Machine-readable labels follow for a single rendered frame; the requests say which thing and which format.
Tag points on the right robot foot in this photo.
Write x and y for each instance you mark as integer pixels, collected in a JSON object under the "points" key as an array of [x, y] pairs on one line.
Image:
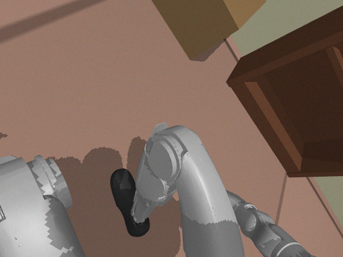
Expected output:
{"points": [[123, 189]]}

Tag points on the right robot arm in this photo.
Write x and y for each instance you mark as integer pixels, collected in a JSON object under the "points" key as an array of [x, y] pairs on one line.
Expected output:
{"points": [[270, 239]]}

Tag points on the right robot hand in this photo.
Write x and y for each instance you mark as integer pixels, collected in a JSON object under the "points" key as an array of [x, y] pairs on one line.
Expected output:
{"points": [[235, 200]]}

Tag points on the bookshelf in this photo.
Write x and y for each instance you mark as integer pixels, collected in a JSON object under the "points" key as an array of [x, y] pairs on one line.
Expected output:
{"points": [[292, 88]]}

